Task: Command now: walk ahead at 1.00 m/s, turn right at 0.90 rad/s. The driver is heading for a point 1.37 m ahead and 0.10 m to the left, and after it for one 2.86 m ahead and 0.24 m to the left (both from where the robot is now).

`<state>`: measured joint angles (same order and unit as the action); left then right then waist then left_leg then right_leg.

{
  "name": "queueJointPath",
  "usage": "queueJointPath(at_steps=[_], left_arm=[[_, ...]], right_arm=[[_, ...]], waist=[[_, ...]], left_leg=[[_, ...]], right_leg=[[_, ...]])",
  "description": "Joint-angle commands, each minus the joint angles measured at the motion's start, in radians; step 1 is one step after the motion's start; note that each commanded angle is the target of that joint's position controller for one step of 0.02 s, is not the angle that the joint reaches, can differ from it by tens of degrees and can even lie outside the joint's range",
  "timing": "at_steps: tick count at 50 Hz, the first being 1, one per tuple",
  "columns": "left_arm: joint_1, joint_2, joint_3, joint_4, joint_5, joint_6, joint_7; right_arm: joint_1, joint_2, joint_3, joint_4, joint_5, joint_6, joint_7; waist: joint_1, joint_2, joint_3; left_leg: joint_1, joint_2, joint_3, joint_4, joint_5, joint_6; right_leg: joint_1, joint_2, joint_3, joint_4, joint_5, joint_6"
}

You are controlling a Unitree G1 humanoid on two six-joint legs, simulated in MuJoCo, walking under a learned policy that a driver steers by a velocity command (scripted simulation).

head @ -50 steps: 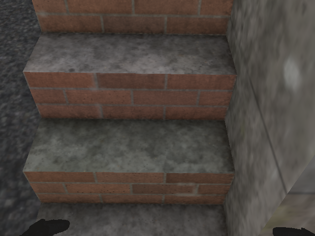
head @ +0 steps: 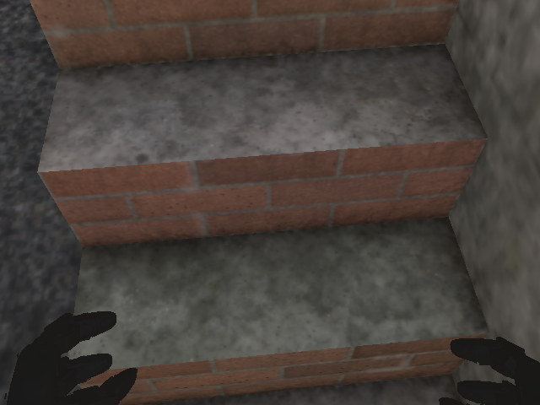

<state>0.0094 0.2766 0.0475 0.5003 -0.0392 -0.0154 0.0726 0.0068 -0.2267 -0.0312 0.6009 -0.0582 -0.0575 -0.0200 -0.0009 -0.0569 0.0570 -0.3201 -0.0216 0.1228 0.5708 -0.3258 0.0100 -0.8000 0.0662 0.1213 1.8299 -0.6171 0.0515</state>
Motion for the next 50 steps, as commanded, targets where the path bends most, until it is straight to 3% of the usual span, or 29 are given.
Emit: queueJointPath(at_steps=[1, 3, 6, 9, 12, 15, 16, 17, 18, 20, 22, 25, 28, 30, 32, 33, 34, 35, 36, 38, 40, 42, 43, 44, 45, 46, 47, 48, 50], left_arm=[[-0.039, -0.037, -0.067, -0.159, 0.036, 0.006, -0.014], [-0.245, -0.105, -0.120, -0.255, 0.056, 0.003, -0.061], [-0.338, -0.177, -0.179, -0.343, 0.058, -0.006, -0.105], [-0.207, -0.134, -0.178, -0.298, 0.068, -0.004, -0.076], [-0.329, -0.165, -0.216, -0.361, 0.076, -0.031, -0.067], [-0.045, -0.018, -0.123, -0.239, 0.044, -0.066, -0.078], [0.045, 0.096, -0.063, -0.122, 0.063, -0.052, -0.069], [0.262, 0.134, -0.023, -0.026, 0.091, -0.032, -0.064], [0.186, 0.090, -0.044, -0.019, 0.123, -0.030, -0.078], [-0.080, 0.027, -0.053, 0.005, 0.094, -0.021, -0.078], [-0.344, -0.020, -0.057, -0.014, 0.092, -0.036, -0.059], [-0.714, -0.078, -0.086, -0.113, 0.078, -0.050, -0.075], [-0.761, -0.174, -0.123, -0.164, 0.071, -0.060, -0.106], [-0.764, -0.335, -0.186, -0.228, 0.090, -0.072, -0.141], [-0.727, -0.391, -0.199, -0.205, 0.034, -0.114, -0.171], [-0.613, -0.410, -0.181, -0.189, 0.067, -0.105, -0.174], [-0.547, -0.384, -0.176, -0.210, 0.128, -0.093, -0.160], [-0.386, -0.376, -0.195, -0.257, 0.108, -0.076, -0.136], [-0.617, -0.261, -0.159, -0.257, 0.096, -0.063, -0.120], [-0.866, -0.261, -0.131, -0.317, 0.157, -0.077, -0.072], [-0.753, -0.207, -0.076, -0.288, 0.023, -0.073, -0.047], [-0.601, -0.160, -0.024, -0.180, -0.057, -0.045, -0.050], [-0.550, -0.144, -0.011, -0.118, -0.053, -0.013, -0.052], [-0.592, -0.210, -0.047, -0.100, 0.001, 0.026, -0.042], [-0.459, -0.210, -0.055, -0.020, 0.044, 0.055, -0.040], [-0.392, -0.171, -0.010, 0.051, 0.062, 0.042, -0.045], [-0.464, -0.085, 0.008, 0.059, 0.069, -0.011, -0.084], [-0.488, -0.099, 0.012, 0.045, 0.053, -0.032, -0.100], [-0.427, -0.111, -0.003, 0.125, 0.020, -0.022, -0.073]], right_arm=[[0.100, -0.151, -0.032, 0.033, 0.031, -0.020, -0.032], [0.275, -0.130, -0.028, 0.124, 0.009, -0.006, -0.057], [0.181, -0.146, -0.005, 0.121, 0.022, 0.018, -0.088], [0.107, -0.251, -0.023, 0.094, 0.024, 0.038, -0.078], [0.253, -0.294, -0.034, 0.112, 0.067, 0.077, -0.067], [0.328, -0.212, 0.012, 0.062, 0.014, 0.047, -0.036], [0.338, -0.143, 0.032, 0.042, 0.004, 0.021, -0.012], [0.306, -0.162, 0.011, 0.046, 0.050, 0.004, 0.005], [0.210, -0.130, -0.009, -0.024, 0.099, 0.009, -0.009], [0.328, -0.064, -0.004, -0.086, 0.048, 0.052, -0.048], [0.576, -0.125, -0.050, -0.049, 0.033, 0.126, -0.061], [1.071, -0.175, -0.090, 0.139, 0.013, 0.213, -0.087], [1.114, -0.016, -0.044, 0.160, -0.019, 0.195, -0.087], [1.083, 0.087, 0.006, 0.212, -0.015, 0.142, -0.063], [0.943, 0.168, 0.051, 0.263, 0.002, 0.092, -0.003], [0.806, 0.098, 0.064, 0.261, -0.011, 0.062, 0.026], [0.811, 0.089, 0.056, 0.247, 0.049, 0.052, 0.023], [0.483, -0.092, 0.027, 0.119, 0.062, 0.027, -0.013], [0.539, 0.000, 0.038, 0.112, 0.063, 0.052, -0.039], [0.916, 0.122, 0.022, 0.260, 0.050, 0.064, -0.057], [0.737, 0.061, -0.043, 0.253, 0.113, 0.071, -0.064], [0.595, 0.057, -0.097, 0.161, 0.150, 0.079, -0.072], [0.609, 0.080, -0.109, 0.119, 0.157, 0.085, -0.040], [0.614, 0.125, -0.104, 0.081, 0.121, 0.079, 0.027], [0.587, 0.127, -0.091, 0.019, 0.122, 0.036, 0.048], [0.665, 0.155, -0.064, 0.001, 0.151, 0.025, 0.041], [0.757, 0.138, -0.039, 0.023, 0.151, 0.052, 0.010], [0.753, 0.118, -0.038, 0.024, 0.147, 0.075, -0.020], [0.590, 0.067, -0.056, 0.034, 0.090, 0.121, -0.065]], waist=[[0.000, 0.043, -0.098], [-0.085, -0.041, -0.103], [-0.017, 0.042, -0.082], [0.042, 0.053, -0.220], [-0.012, 0.160, -0.233], [0.080, 0.116, -0.647], [0.057, -0.178, -0.802], [0.144, -0.214, -0.901], [0.095, -0.177, -0.724], [-0.141, -0.194, -0.434], [-0.380, -0.138, -0.239], [-0.637, -0.069, -0.116], [-0.549, -0.004, -0.019], [-0.445, 0.285, 0.126], [-0.330, 0.176, 0.077], [-0.151, 0.221, -0.029], [-0.101, 0.204, 0.040], [0.074, 0.414, 0.080], [-0.091, 0.211, 0.088], [-0.273, 0.198, -0.064], [-0.127, 0.369, -0.211], [-0.102, 0.322, -0.366], [-0.131, -0.003, -0.405], [-0.176, -0.344, -0.349], [-0.151, -0.383, -0.277], [-0.168, -0.348, -0.360], [-0.237, -0.261, -0.429], [-0.243, -0.176, -0.343], [-0.204, -0.046, -0.045]], left_leg=[[0.433, 0.456, -0.324, -0.297, 0.365, 0.178], [0.514, 0.397, -0.183, -0.292, 0.429, 0.134], [0.247, 0.299, -0.039, -0.380, 0.457, 0.117], [0.319, 0.351, -0.040, -0.396, 0.532, 0.136], [0.295, 0.358, -0.053, -0.431, 0.699, 0.183], [0.022, 0.284, -0.102, 0.242, 1.314, 0.028], [-0.335, 0.182, -0.058, 0.687, 0.497, -0.039], [-0.393, 0.072, -0.117, 1.158, -0.052, -0.069], [-0.590, -0.004, -0.184, 1.373, -0.186, -0.060], [-0.722, -0.029, -0.117, 1.414, -0.172, -0.053], [-0.441, -0.020, -0.095, 1.476, -0.096, -0.069], [0.008, 0.020, -0.073, 1.199, 0.078, -0.043], [-0.080, 0.156, -0.196, 0.499, 0.343, 0.065], [-0.162, 0.151, -0.300, -0.046, 0.831, 0.078], [-0.124, 0.219, -0.095, -0.261, 1.017, 0.091], [0.005, 0.154, -0.104, 0.002, 1.364, 0.011], [-0.122, -0.018, -0.289, -0.046, 1.342, -0.051], [-0.416, 0.093, -1.018, -0.363, 0.645, 0.088], [-0.395, 0.085, -0.969, -0.422, 0.652, 0.092], [0.239, -0.043, -0.635, -0.315, 1.292, -0.060], [0.545, 0.030, -0.784, -0.149, 1.360, 0.014], [0.319, 0.071, -0.871, -0.011, 1.214, 0.001], [0.173, -0.026, -0.787, 0.246, 0.625, 0.002], [-0.362, -0.177, -0.613, 0.588, -0.419, 0.013], [-0.676, -0.236, -0.549, 1.005, -0.685, 0.068], [-0.736, -0.146, -0.506, 1.260, -0.694, 0.041], [-0.753, 0.053, -0.350, 1.499, -0.525, 0.004], [-0.687, 0.130, -0.315, 1.558, -0.375, -0.029], [-0.552, 0.048, -0.197, 1.493, -0.176, -0.053]], right_leg=[[-0.529, -0.176, -0.002, 0.587, -0.043, 0.022], [-0.609, -0.187, -0.043, 0.512, -0.030, 0.022], [-0.449, -0.221, -0.087, 0.189, 0.032, 0.044], [-0.320, -0.266, -0.069, 0.089, 0.238, 0.020], [-0.050, -0.233, -0.152, -0.438, -0.173, -0.035], [0.941, -0.279, 0.146, -0.940, 0.536, -0.115], [1.247, -0.467, 0.412, -0.941, 0.819, -0.213], [1.137, -0.501, 0.464, -0.974, 0.942, -0.272], [1.020, -0.458, 0.260, -0.918, 1.012, -0.229], [0.760, -0.386, 0.060, -0.998, 0.796, -0.101], [0.331, -0.399, -0.052, -1.139, 0.579, -0.060], [-0.051, -0.301, -0.312, -1.049, 0.509, 0.031], [0.135, -0.292, -0.313, -0.708, 0.456, 0.011], [0.136, -0.111, -0.382, -0.223, 0.025, 0.031], [0.161, -0.111, -0.367, 0.215, -0.139, -0.017], [0.037, -0.078, -0.349, 0.411, -0.126, -0.048], [-0.004, -0.027, -0.314, 0.341, 0.024, -0.001], [0.172, -0.030, -0.071, 0.125, 0.249, 0.031], [0.223, 0.029, -0.165, 0.027, 0.227, 0.080], [0.169, 0.140, -0.296, -0.458, 0.007, 0.055], [0.312, 0.085, -0.063, -1.059, -0.020, 0.075], [0.810, -0.053, 0.082, -1.435, 0.351, 0.033], [0.990, -0.153, 0.094, -1.631, 0.667, 0.021], [1.220, -0.260, 0.060, -1.374, 1.058, -0.035], [1.108, -0.445, 0.006, -1.141, 1.502, -0.119], [1.036, -0.704, 0.034, -1.213, 1.579, -0.237], [1.006, -0.790, 0.237, -1.390, 0.984, -0.370], [0.831, -0.714, 0.277, -1.534, 0.395, -0.355], [0.464, -0.462, 0.004, -1.624, 0.142, -0.205]])
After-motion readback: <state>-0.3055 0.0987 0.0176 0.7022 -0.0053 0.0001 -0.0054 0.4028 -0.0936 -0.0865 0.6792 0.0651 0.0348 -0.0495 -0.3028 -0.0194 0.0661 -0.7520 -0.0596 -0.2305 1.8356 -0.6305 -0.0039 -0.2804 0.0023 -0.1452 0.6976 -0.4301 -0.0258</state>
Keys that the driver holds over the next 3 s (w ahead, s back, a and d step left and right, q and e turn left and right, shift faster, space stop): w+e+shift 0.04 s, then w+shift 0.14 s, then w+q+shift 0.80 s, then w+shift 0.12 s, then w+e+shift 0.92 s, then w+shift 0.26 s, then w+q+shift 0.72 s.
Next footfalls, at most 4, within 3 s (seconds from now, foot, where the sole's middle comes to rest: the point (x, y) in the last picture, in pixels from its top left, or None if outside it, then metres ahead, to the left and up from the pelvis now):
0.22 right None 0.11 -0.21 -0.57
0.66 left None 0.03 0.03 -0.75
0.88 right None -0.01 -0.11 -0.76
1.20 left None -0.06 0.24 -0.76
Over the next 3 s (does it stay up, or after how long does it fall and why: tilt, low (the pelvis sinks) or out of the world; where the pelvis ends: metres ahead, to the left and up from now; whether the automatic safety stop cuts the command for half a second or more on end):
stays up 0.51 0.04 0.41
